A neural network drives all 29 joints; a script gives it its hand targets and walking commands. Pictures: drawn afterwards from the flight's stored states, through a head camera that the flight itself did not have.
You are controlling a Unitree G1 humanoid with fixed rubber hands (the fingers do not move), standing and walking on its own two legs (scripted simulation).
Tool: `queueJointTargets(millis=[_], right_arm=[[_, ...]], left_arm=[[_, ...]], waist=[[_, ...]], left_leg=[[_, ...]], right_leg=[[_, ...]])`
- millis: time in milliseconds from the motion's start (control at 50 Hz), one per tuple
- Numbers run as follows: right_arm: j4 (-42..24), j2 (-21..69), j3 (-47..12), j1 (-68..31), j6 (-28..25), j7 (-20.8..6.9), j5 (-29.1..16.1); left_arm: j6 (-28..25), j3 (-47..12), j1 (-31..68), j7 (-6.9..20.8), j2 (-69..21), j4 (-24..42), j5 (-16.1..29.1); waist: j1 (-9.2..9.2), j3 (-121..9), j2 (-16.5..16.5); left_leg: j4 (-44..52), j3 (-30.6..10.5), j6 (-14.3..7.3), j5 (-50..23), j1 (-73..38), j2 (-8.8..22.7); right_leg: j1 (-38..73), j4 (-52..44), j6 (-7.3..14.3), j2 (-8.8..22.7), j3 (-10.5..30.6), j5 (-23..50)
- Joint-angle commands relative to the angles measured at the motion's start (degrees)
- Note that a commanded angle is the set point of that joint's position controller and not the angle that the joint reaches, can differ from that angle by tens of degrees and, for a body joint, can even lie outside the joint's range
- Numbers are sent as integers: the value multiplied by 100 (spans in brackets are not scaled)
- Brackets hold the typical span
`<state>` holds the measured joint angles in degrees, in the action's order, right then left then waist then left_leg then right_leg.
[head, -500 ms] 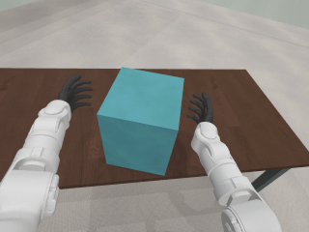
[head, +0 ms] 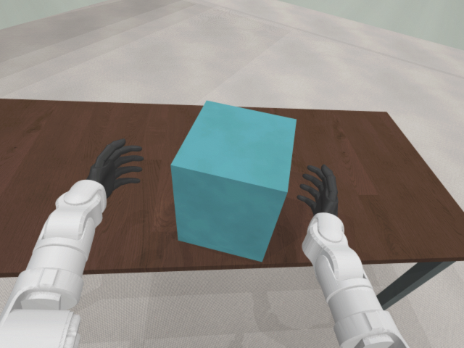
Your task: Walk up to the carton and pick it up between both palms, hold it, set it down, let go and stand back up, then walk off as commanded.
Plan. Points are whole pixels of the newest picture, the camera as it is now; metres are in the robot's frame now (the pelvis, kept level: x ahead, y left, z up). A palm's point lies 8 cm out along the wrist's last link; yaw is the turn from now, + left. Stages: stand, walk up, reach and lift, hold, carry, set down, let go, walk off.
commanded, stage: set down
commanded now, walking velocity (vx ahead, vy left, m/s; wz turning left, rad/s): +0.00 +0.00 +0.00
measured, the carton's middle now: (234, 182) +0.46 -0.05 +0.00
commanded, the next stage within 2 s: none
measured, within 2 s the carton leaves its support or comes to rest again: neither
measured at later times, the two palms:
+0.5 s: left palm (82, 232) +0.33 +0.23 +0.05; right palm (328, 252) +0.25 -0.18 +0.05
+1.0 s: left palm (69, 286) +0.25 +0.24 +0.01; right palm (329, 288) +0.21 -0.17 +0.01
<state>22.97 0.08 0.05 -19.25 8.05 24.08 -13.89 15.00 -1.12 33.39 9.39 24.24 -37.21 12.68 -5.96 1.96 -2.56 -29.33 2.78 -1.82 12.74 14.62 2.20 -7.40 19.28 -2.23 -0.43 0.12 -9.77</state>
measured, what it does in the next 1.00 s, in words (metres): stands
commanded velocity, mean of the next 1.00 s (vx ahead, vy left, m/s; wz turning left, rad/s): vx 0.00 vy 0.00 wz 0.00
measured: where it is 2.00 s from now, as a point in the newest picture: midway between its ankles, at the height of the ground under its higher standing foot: outside the picture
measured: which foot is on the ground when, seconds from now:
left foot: down 0.00-1.00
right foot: down 0.00-1.00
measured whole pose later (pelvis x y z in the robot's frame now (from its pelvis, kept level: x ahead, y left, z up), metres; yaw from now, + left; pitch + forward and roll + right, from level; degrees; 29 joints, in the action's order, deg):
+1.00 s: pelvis +0.02 -0.01 +0.00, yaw +1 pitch -5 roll -3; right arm 7.4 3.6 -5.6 18.2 -9.4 22.9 -9.7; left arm -0.7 1.1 -6.4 12.5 25.5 -12.0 13.3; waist 0.4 7.1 -2.3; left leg -30.9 1.9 -0.8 15.8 9.6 2.6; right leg -2.6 21.7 -1.3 -0.9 -0.7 -13.7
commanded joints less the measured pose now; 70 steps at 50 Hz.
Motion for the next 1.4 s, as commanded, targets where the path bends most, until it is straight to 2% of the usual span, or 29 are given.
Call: queueJointTargets(millis=[0,320,600,740,1000,1180,1380], right_arm=[[-1162,-452,126,-1535,-191,-33,77],[-2122,-398,-43,235,-379,-156,100],[-2570,-120,-239,1851,-942,-138,286],[-2510,44,-371,2579,-1360,-101,391],[-2388,244,-553,3772,-2120,-148,509],[-2056,212,-516,4028,-2450,-396,624],[-1379,90,-330,3944,-2446,-670,679]], left_arm=[[-152,288,1947,-4,778,1135,-12],[-395,452,188,66,729,2280,-4],[-1082,506,-1387,181,832,2849,97],[-1420,488,-2112,233,901,3040,91],[-1870,638,-3620,315,1026,3401,96],[-2091,635,-4243,284,1020,3412,111],[-2025,481,-4424,175,909,3098,33]], waist=[[-76,-1810,988],[176,-1280,956],[368,-768,905],[406,-610,943],[599,-230,998],[687,-11,1061],[705,165,1044]], left_leg=[[379,-180,548,-1048,-2031,-7],[487,-265,543,-975,-1948,52],[449,-319,497,-936,-1736,58],[343,-359,491,-1084,-1739,53],[237,-370,461,-1361,-1814,48],[314,-394,451,-1293,-1721,95],[510,-344,481,-1252,-1645,95]], right_leg=[[-695,-299,339,-219,-405,765],[-533,-332,419,-171,-324,473],[-523,-349,444,-61,-230,273],[-562,-293,435,-23,-186,350],[-637,-205,422,25,-80,445],[-610,-91,459,10,-92,226],[-305,-106,468,-12,-133,192]])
